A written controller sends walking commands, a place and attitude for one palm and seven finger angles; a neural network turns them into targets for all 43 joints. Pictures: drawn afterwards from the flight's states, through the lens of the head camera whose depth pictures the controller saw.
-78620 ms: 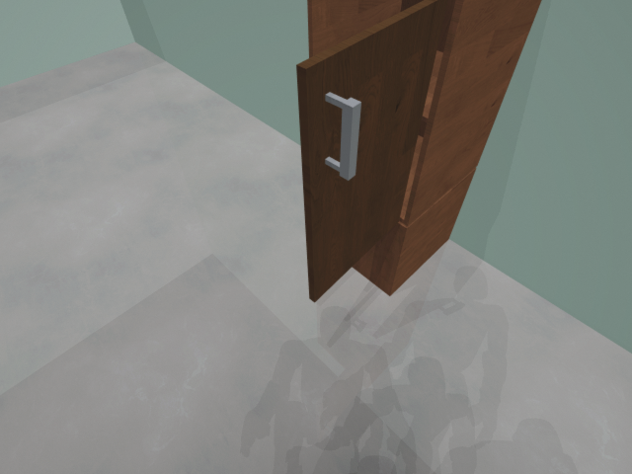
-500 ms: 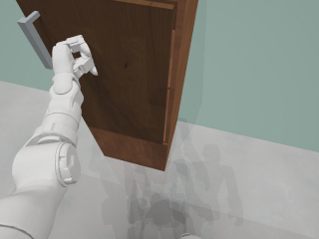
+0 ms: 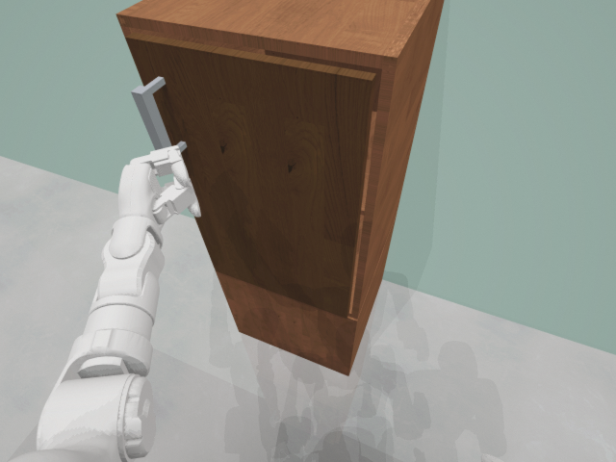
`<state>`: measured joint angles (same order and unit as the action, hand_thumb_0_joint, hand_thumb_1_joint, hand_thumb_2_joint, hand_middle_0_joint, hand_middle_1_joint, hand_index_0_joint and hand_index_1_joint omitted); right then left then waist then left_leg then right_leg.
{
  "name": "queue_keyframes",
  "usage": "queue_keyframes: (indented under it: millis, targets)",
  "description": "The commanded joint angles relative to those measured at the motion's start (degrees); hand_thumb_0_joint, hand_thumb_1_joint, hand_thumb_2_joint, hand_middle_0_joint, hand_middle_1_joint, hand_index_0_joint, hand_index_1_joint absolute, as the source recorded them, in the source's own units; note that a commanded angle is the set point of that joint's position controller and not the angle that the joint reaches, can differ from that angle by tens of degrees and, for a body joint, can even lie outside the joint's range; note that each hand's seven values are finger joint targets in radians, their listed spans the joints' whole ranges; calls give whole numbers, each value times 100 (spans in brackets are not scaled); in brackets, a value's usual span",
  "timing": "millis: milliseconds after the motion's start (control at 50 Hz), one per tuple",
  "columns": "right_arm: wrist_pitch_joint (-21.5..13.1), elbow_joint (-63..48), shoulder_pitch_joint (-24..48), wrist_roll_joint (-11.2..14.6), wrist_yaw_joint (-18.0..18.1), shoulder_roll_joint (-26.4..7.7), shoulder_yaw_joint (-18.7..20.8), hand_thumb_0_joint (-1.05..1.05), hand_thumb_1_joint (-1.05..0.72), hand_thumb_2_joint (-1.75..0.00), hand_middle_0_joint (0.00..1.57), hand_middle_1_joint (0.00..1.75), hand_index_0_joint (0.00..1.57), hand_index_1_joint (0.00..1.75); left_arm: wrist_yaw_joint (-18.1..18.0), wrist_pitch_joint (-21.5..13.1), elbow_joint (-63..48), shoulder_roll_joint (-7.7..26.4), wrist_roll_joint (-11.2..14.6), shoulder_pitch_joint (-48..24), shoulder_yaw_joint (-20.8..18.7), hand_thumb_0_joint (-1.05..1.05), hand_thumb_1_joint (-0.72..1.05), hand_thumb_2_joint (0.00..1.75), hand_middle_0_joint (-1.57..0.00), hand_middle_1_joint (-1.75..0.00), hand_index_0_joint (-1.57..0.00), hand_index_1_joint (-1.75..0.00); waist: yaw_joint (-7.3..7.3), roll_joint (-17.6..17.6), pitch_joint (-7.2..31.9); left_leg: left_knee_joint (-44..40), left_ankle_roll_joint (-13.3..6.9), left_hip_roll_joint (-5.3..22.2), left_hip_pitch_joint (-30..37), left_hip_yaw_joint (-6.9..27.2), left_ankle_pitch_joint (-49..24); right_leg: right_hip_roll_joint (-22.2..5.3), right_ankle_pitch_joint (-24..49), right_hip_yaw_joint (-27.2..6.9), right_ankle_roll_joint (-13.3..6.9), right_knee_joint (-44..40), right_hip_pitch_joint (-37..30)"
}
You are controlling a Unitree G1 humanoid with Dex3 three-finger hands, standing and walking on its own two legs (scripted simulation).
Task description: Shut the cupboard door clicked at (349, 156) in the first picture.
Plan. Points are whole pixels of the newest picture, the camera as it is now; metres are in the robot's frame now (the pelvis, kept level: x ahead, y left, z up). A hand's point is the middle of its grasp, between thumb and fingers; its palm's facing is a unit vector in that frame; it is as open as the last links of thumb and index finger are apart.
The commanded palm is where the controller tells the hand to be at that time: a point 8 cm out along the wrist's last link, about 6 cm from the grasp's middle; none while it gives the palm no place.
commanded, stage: draw the hand back to the body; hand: left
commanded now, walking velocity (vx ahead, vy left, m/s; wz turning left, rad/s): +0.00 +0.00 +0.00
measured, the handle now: (163, 123) +0.59 +0.24 +0.14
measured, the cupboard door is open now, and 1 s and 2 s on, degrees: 0 0 0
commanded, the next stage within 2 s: step back with the hand held close in 1.30 s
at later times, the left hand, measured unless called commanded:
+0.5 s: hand (82, 301) +0.26 +0.23 +0.15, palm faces +0.30 -0.93 -0.21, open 3.4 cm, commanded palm +0.22 +0.27 +0.17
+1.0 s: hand out of the picture +0.15 +0.30 +0.17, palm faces +0.51 -0.75 -0.41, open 6.7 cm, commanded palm +0.11 +0.32 +0.19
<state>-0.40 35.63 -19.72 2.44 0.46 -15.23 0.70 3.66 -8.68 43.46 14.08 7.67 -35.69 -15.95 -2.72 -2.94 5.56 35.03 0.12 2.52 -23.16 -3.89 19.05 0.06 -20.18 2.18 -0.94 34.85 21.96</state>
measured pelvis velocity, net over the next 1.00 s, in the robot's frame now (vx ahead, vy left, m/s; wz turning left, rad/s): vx -0.02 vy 0.02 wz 0.03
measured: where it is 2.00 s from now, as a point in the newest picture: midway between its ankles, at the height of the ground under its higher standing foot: outside the picture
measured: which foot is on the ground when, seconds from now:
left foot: down 0.00-1.00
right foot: down 0.00-1.00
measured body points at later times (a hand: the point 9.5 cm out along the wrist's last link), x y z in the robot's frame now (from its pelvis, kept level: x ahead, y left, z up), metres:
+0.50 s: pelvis -0.03 +0.01 +0.02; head -0.05 -0.01 +0.46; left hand +0.24 +0.28 +0.16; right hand +0.17 -0.20 -0.07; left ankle -0.02 +0.12 -0.73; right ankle -0.03 -0.11 -0.73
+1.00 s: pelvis -0.02 +0.02 +0.02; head -0.05 -0.01 +0.46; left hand +0.11 +0.33 +0.20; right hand +0.17 -0.20 -0.07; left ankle -0.02 +0.12 -0.73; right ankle -0.03 -0.11 -0.73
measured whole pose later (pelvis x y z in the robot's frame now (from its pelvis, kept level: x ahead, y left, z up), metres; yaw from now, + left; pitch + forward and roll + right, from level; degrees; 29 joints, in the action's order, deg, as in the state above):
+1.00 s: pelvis -0.02 +0.02 +0.02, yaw +2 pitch -5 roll +0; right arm -4.2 36.6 -12.6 0.9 4.1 -13.3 -0.3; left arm -5.8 -5.5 -20.4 19.8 4.3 28.6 -21.0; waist 4.2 -4.3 0.4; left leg 24.3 -0.9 0.5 -5.7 -2.7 13.7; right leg -1.3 -14.5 3.6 0.4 22.3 2.9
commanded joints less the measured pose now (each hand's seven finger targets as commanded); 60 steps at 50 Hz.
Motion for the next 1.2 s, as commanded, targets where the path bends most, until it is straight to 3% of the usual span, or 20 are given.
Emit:
queue_keyframes:
  millis: [0, 40, 140, 200, 220, 240, 300, 420, 440, 480, 500, 560, 640, 740, 820, 900, 960, 1020, 1100, 1180]
  targets:
    - [-276, -772, 362, 67, 163, -660, 205, 0, -90, -90, 20, 30, 20, 30, 186, -196, -2576, 1112, 284, -2162, 81, 0, 90, 90, -130, -150, -130, -150, 115, 255, 1918, -209, -291, -300, 1293, 54, -2505, 116, 3700, -45, 58, -331, -1270]
    - [-318, -784, 556, 96, 220, -634, 174, 0, -90, -90, 20, 30, 20, 30, 289, -41, -2966, 963, 344, -1873, 278, 0, 90, 90, -130, -150, -130, -150, 127, 41, 1758, -288, -280, -296, 1424, 67, -2358, 110, 3425, -32, 44, -435, -1179]
    - [-375, -826, 977, 168, 337, -643, 58, 0, -90, -90, 20, 30, 20, 30, 433, 552, -3121, 936, 512, -949, 268, 0, 90, 90, -124, -144, -124, -144, 216, 316, 999, -586, -245, -289, 1323, 187, -1595, 88, 2391, 45, 24, -713, -947]
    - [-426, -952, 1224, 183, 376, -629, -6, 0, -90, -90, 20, 30, 20, 30, 472, 847, -3498, 1040, 614, -340, 79, 0, 90, 90, -116, -135, -116, -135, 373, 404, 978, -706, -237, -313, 1371, 214, -1449, 61, 2125, 52, 17, -790, -1072]
    - [-451, -1037, 1285, 92, 380, -457, -37, 0, -90, -90, 20, 30, 20, 30, 5, 454, -4252, 1147, 79, -68, 471, 0, 90, 90, -113, -132, -113, -132, 285, 315, 501, -944, -217, -310, 1447, 151, -1290, -43, 1759, -101, 64, -1105, -865]
    - [-437, -945, 1312, 46, 390, -471, -29, 0, -90, -90, 20, 30, 20, 30, -247, 397, -4041, 999, 25, 487, 398, 0, 90, 90, -111, -129, -111, -129, 290, 540, 328, -1023, -204, -276, 1417, 188, -1154, -24, 1547, -49, 68, -1162, -912]
    - [-372, -975, 1460, 28, 391, -449, -70, 0, -90, -90, 20, 30, 20, 30, -514, 327, -4650, 1044, -70, 984, 395, 0, 90, 90, -102, -120, -102, -120, 335, 551, 281, -1229, -198, -245, 1539, 228, -1046, -32, 1287, -41, 56, -1301, -1149]
    - [-432, -940, 1611, -64, 426, -385, -112, 0, -90, -90, 20, 30, 20, 30, -823, 102, -5786, 1451, -286, 1352, 18, 0, 90, 90, -86, -102, -86, -102, 399, -254, 490, -1466, -158, -239, 2005, 240, -1148, -1, 1242, -26, -2, -1513, -1426]
    - [-464, -927, 1614, -82, 425, -348, -105, 0, -90, -90, 20, 30, 20, 30, -841, 76, -5977, 1272, -290, 1504, 169, 0, 90, 90, -83, -99, -83, -99, 373, -512, 457, -1500, -129, -226, 2069, 271, -1211, -2, 1271, -16, -32, -1496, -1489]
    - [-521, -919, 1630, -111, 418, -371, -113, 0, -90, -90, 20, 30, 20, 30, -895, 39, -6233, 1382, -332, 1843, 63, 0, 90, 90, -78, -93, -78, -93, 412, -470, 480, -1555, -129, -225, 2151, 303, -1256, 17, 1278, 5, -24, -1558, -1518]
    - [-531, -905, 1654, -120, 419, -341, -106, 0, -90, -90, 20, 30, 20, 30, -901, 50, -6223, 1215, -308, 2174, 159, 0, 90, 90, -75, -90, -75, -90, 413, -420, 277, -1579, -115, -206, 2090, 319, -1247, 19, 1263, 18, -30, -1562, -1525]
    - [-531, -885, 1675, -118, 408, -387, -69, 0, -90, -90, 20, 30, 20, 30, -899, 97, -6128, 1154, -286, 2977, 78, 0, 90, 90, -67, -81, -67, -81, 444, 175, -39, -1660, -127, -179, 1983, 344, -1174, 58, 1173, 43, 2, -1678, -1499]
    - [-464, -892, 1724, -129, 386, -362, -58, 0, -90, -90, 20, 30, 20, 30, -877, 104, -6255, 1178, -255, 3847, -177, 0, 90, 90, -56, -69, -56, -69, 512, 341, -301, -1706, -139, -182, 1837, 321, -1066, 21, 1054, 40, 26, -1712, -1526]
    - [-515, -925, 1744, -153, 360, -334, -17, 0, -90, -90, 20, 30, 20, 30, -926, -17, -7105, 1506, -302, 4477, -659, 0, 90, 90, -42, -54, -42, -54, 597, -191, -26, -1643, -99, -196, 1883, 332, -1289, 3, 1229, 44, 4, -1627, -1734]
    - [-637, -947, 1718, -188, 369, -307, 8, 0, -90, -90, 20, 30, 20, 30, -995, -65, -7622, 1708, -310, 5219, -1012, 0, 90, 90, -31, -42, -31, -42, 656, -255, 0, -1541, -103, -205, 1833, 311, -1496, -20, 1424, 48, 12, -1594, -1786]
    - [-701, -914, 1668, -175, 385, -283, 34, 0, -90, -90, 20, 30, 20, 30, -1031, -33, -7643, 1698, -297, 5948, -1204, 0, 90, 90, -20, -30, -20, -30, 662, -38, -363, -1518, -100, -178, 1719, 279, -1474, -13, 1379, 67, 33, -1646, -1602]
    - [-747, -794, 1632, -175, 420, -368, 53, 0, -90, -90, 20, 30, 20, 30, -1017, 38, -7376, 1381, -351, 5434, -811, 0, 90, 90, -20, -30, -20, -30, 489, 11, -912, -1550, -138, -160, 1720, 252, -1160, -7, 1039, 48, 63, -1845, -1136]
    - [-760, -767, 1579, -172, 457, -409, 64, 0, -90, -90, 20, 30, 20, 30, -1079, 39, -7264, 1374, -388, 5088, -725, 0, 90, 90, -20, -30, -20, -30, 476, 102, -817, -1617, -159, -176, 1748, 309, -968, -27, 807, 61, 57, -1776, -1176]
    - [-814, -791, 1595, -218, 485, -383, 66, 0, -90, -90, 20, 30, 20, 30, -1123, 8, -7502, 1565, -397, 5237, -908, 0, 90, 90, -20, -30, -20, -30, 617, 77, -114, -1538, -186, -217, 1955, 305, -1376, -57, 1223, 45, 45, -1616, -1579]
    - [-821, -827, 1653, -229, 450, -306, 23, 0, -90, -90, 20, 30, 20, 30, -1117, 18, -7827, 1637, -384, 5532, -1006, 0, 90, 90, -20, -30, -20, -30, 680, -305, 47, -1459, -135, -235, 1947, 286, -1795, -77, 1700, 26, 21, -1533, -1834]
